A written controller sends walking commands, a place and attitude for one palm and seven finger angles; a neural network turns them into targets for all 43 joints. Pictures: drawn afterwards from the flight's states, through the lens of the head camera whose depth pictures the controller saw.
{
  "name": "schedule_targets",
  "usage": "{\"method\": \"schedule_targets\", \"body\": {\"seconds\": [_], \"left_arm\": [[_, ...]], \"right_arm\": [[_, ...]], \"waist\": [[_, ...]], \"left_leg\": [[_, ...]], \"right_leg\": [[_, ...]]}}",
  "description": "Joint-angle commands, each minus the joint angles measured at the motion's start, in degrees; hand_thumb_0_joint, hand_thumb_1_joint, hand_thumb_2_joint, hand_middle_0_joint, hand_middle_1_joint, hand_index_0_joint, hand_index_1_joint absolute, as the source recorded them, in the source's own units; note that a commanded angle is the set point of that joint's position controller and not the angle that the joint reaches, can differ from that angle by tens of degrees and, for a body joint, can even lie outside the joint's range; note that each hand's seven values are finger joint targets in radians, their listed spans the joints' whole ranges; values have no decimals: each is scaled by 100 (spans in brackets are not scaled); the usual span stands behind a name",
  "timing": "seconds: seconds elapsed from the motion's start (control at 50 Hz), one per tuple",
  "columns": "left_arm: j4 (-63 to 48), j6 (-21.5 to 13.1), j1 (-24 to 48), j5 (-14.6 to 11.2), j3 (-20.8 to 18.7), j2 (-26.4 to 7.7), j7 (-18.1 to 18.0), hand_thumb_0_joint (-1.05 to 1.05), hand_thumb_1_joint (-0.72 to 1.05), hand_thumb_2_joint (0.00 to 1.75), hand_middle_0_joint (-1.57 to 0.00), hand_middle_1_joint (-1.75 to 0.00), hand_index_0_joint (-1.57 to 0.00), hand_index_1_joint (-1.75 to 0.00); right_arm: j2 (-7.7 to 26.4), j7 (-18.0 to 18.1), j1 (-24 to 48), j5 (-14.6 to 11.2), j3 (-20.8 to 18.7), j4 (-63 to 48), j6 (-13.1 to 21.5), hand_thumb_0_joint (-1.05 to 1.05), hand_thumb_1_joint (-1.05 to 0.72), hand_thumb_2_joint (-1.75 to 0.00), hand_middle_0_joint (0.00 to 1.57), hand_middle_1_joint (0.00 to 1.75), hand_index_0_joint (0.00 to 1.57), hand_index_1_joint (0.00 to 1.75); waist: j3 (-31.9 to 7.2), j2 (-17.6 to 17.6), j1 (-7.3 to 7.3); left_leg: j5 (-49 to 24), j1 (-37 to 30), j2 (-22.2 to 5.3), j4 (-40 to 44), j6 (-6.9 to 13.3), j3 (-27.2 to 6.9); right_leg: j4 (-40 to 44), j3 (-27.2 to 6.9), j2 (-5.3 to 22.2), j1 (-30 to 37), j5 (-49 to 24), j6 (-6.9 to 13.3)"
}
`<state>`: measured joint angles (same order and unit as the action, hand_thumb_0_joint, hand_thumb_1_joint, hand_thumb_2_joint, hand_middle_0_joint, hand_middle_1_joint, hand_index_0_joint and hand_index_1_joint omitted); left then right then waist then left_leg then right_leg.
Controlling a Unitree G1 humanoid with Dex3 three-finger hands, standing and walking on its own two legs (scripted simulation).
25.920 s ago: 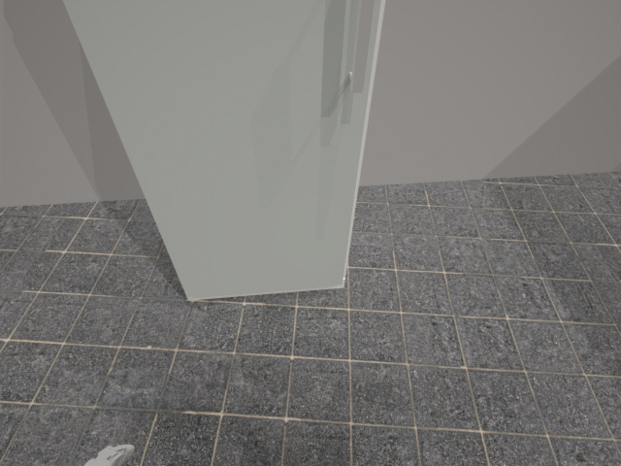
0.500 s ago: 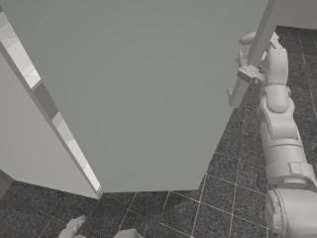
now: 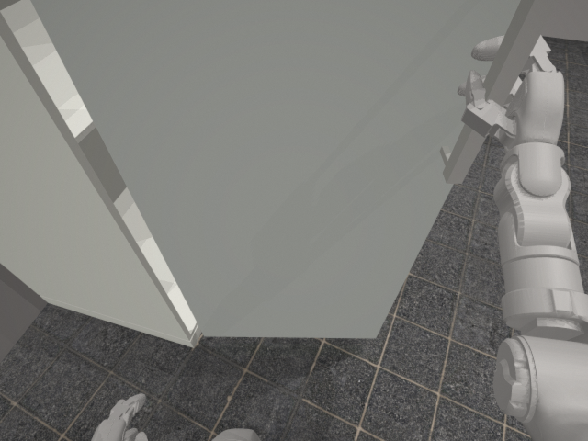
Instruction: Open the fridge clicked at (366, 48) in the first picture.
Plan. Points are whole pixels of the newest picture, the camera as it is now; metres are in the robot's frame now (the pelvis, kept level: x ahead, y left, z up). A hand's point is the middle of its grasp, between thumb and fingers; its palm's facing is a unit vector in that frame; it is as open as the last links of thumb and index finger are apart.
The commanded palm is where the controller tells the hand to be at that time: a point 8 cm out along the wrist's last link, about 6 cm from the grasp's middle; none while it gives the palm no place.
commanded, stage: stop walking and hold the door back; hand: right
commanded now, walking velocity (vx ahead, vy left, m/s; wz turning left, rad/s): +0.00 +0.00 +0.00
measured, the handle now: (489, 78) +0.49 -0.17 +0.25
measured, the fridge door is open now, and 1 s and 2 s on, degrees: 74 75 75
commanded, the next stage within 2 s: loosen the grip on the handle in 0.12 s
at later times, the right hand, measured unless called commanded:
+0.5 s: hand (484, 112) +0.44 -0.16 +0.24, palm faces +0.18 +0.97 -0.14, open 10.1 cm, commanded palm +0.42 -0.21 +0.23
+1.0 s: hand (496, 123) +0.44 -0.18 +0.23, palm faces +0.18 +0.97 -0.17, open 14.7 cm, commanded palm +0.40 -0.24 +0.23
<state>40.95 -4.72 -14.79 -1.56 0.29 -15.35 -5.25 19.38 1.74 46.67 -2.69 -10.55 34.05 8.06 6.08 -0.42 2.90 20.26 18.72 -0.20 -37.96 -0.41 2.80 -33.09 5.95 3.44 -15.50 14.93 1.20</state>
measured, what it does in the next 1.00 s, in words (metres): stands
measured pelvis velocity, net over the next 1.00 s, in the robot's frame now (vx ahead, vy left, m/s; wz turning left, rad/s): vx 0.01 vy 0.01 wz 0.01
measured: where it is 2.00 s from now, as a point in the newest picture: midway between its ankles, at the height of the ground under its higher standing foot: outside the picture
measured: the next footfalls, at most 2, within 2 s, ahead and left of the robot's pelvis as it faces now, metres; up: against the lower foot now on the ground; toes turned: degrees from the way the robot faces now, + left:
none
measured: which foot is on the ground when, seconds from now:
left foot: down 0.00-1.00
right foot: down 0.00-1.00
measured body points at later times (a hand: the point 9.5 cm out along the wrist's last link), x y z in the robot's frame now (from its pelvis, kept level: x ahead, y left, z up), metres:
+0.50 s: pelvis -0.02 +0.01 +0.00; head -0.01 +0.00 +0.45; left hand +0.10 +0.27 -0.09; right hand +0.43 -0.22 +0.25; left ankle +0.02 +0.12 -0.73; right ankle +0.03 -0.11 -0.73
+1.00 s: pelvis +0.01 +0.01 +0.00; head +0.03 +0.02 +0.45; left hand +0.12 +0.27 -0.10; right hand +0.42 -0.23 +0.24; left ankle +0.02 +0.12 -0.73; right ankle +0.03 -0.11 -0.73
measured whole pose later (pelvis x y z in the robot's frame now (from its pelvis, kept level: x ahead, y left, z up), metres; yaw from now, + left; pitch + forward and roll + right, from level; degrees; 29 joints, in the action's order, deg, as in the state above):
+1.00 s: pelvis +0.01 +0.01 +0.00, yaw +1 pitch +3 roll +0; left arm 40.0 -7.5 -16.8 -1.4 0.9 -14.6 -2.4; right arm 21.9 -1.7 36.9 -3.3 -14.9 32.0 13.0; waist -1.5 -0.9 2.0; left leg 14.3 18.1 0.1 -29.8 1.2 2.6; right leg -29.8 5.4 2.8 -18.8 13.5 0.2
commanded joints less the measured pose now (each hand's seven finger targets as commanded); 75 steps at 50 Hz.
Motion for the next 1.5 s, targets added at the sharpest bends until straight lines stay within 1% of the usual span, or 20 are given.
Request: {"method": "schedule_targets", "body": {"seconds": [0.0, 0.06, 0.12, 0.18, 0.2, 0.22, 0.26, 0.3, 0.34, 0.4, 0.44, 0.58, 0.6, 0.62, 0.86, 0.96, 1.06, 1.2, 1.3, 1.48], "left_arm": [[-831, -263, 437, -27, -201, -782, 49, 0, 90, 90, -20, -30, -20, -30], [-873, -230, 438, 12, -167, -578, 39, 0, 90, 90, -20, -30, -20, -30], [-860, -176, 539, -33, -127, -550, -1, 0, 90, 90, -20, -30, -20, -30], [-818, -125, 545, -12, -86, -562, -48, 0, 90, 90, -20, -30, -20, -30], [-902, -412, 557, 105, -491, -556, 147, 0, 90, 90, -20, -30, -20, -30], [-636, -745, 35, 242, -294, -625, 254, 0, 90, 90, -20, -30, -20, -30], [-592, -684, -289, 31, -384, -707, 283, 0, 90, 90, -20, -30, -20, -30], [-578, -658, -49, 150, -312, -734, 289, 0, 90, 90, -20, -30, -20, -30], [-719, -663, 91, 109, -198, -589, 343, 0, 90, 90, -20, -30, -20, -30], [-799, -666, -18, 75, -233, -766, 405, 0, 90, 90, -20, -30, -20, -30], [-886, -688, 49, 58, -230, -791, 383, 0, 90, 90, -20, -30, -20, -30], [-744, -723, -219, -29, -240, -832, 275, 0, 90, 90, -20, -30, -20, -30], [-824, -733, -171, -34, -276, -836, 262, 0, 90, 90, -20, -30, -20, -30], [-836, -725, -74, -25, -244, -823, 238, 0, 90, 90, -20, -30, -20, -30], [-814, -626, -105, -2, -264, -750, 242, 0, 90, 90, -20, -30, -20, -30], [-826, -481, -95, -9, -238, -778, 160, 0, 90, 90, -20, -30, -20, -30], [-924, -475, -6, -21, -220, -674, 169, 0, 90, 90, -20, -30, -20, -30], [-854, -349, 51, -108, -159, -726, 87, 0, 90, 90, -20, -30, -20, -30], [-958, -320, 46, -66, -150, -706, 55, 0, 90, 90, -20, -30, -20, -30], [-991, -252, -74, -75, -170, -793, 61, 0, 90, 90, -20, -30, -20, -30]], "right_arm": [[1158, 66, 2328, 108, -211, -1703, 399, 0, -90, -90, 45, 140, 45, 140], [1150, 87, 1780, 139, -181, -1826, 299, 0, -90, -90, 45, 140, 45, 140], [1477, 180, 1781, 33, -490, -1840, 218, 0, -90, -90, 45, 140, 45, 140], [1438, 200, 1837, 21, -442, -1719, 209, 0, -90, -90, 45, 140, 45, 140], [4055, 86, 5727, 759, -2064, -1672, 253, 0, -90, -90, 45, 140, 45, 140], [2089, -201, 4302, 743, -993, 704, -240, 0, -78, -84, 45, 140, 45, 140], [832, -414, 2166, 263, -538, 152, -217, 0, -54, -73, 45, 140, 45, 140], [1574, -366, 2467, -7, -1145, -471, 264, 0, -30, -61, 45, 140, 45, 140], [967, -211, 2749, 110, -421, -393, 637, 0, -5, -49, 45, 140, 45, 140], [1220, -21, 2869, 324, -369, 131, 1103, 0, 31, -32, 45, 140, 45, 140], [1417, 7, 3003, 351, -403, 166, 1353, 0, 55, -20, 42, 137, 42, 137], [1615, -197, 3577, 197, -274, 153, 1330, 0, 55, -20, 33, 125, 33, 125], [1976, -214, 3102, 94, -719, -173, 1332, 0, 55, -20, 32, 123, 32, 123], [1993, -235, 3117, 41, -706, -417, 1345, 0, 55, -20, 30, 122, 30, 122], [1388, -229, 1595, -172, -569, -1566, 980, 0, 55, -20, 25, 115, 25, 115], [1933, -325, 1435, -168, -1045, -1516, 733, 0, 55, -20, 25, 115, 25, 115], [1592, -589, 1507, -278, -792, -2120, 873, 0, 55, -20, 25, 115, 25, 115], [1686, -923, 1507, -355, -735, -1281, 503, 0, 55, -20, 25, 115, 25, 115], [2129, -1125, 1575, -510, -1195, -1669, 729, 0, 55, -20, 25, 115, 25, 115], [2444, -1461, 770, -657, -1578, -1186, 759, 0, 55, -20, 25, 115, 25, 115]], "waist": [[-2263, -667, -270], [-2308, 120, -103], [-2455, 848, -243], [-2479, 537, -241], [-2103, 1406, -528], [-4096, 1155, 274], [-3838, 169, -111], [-3433, -1186, -300], [-2280, -616, 2], [-1562, 694, 204], [-1756, 624, 165], [-2548, -172, 186], [-2845, -197, -100], [-2905, -302, -75], [-2395, -6, -181], [-2460, 234, -224], [-2853, -104, -221], [-2028, -96, -40], [-2805, -263, -222], [-2596, -120, -322]], "left_leg": [[-1573, -1201, -284, 1149, 68, -216], [-3544, -1715, -1125, 1070, 332, -780], [-3685, -1729, -1125, 1060, 294, -831], [-3235, -1460, -914, 977, 143, -540], [-3912, -1643, -507, 1470, 32, -836], [-4440, -1485, -40, 432, 360, -177], [-3025, -497, -75, 606, 262, 105], [-1961, -113, -46, 986, 266, -65], [-1304, 233, -9, 1159, 254, -78], [-345, 573, 14, 1230, 167, -104], [96, 531, 4, 1220, 159, -234], [241, 179, -21, 1323, 160, -466], [198, -158, -24, 1308, 201, -489], [36, -267, -15, 1296, 201, -481], [-1789, -547, 51, 1269, 163, -267], [-1932, -745, 26, 1272, 114, -296], [-2525, -680, 89, 1099, 158, -221], [-1912, -167, 48, 1262, 128, -188], [-2473, -573, 57, 1033, 175, -213], [-2441, -506, 93, 928, 156, -159]], "right_leg": [[242, -700, 796, 860, -2421, 168], [103, -330, 260, 261, -1347, -215], [48, -384, 215, 339, -1235, -201], [405, -464, 329, 687, -1736, -121], [184, 189, 90, 319, -1515, 20], [786, -237, -438, 298, -2629, 83], [409, -480, -136, 1271, -3162, -197], [493, -531, -89, 1756, -2374, -290], [567, -493, -96, 905, -1122, -102], [660, -582, -81, 19, 275, 51], [651, -512, -170, -120, 770, 85], [550, -421, -302, -37, 855, 83], [596, -430, -285, 54, 720, 75], [626, -407, -289, 93, 570, 86], [587, -319, -244, 438, -1136, 136], [599, -304, -280, 362, -1122, 145], [441, -376, -276, 881, -1849, 120], [445, -460, -284, 535, -1167, 90], [296, -484, -326, 718, -1749, 97], [261, -493, -283, 374, -1720, 89]]}}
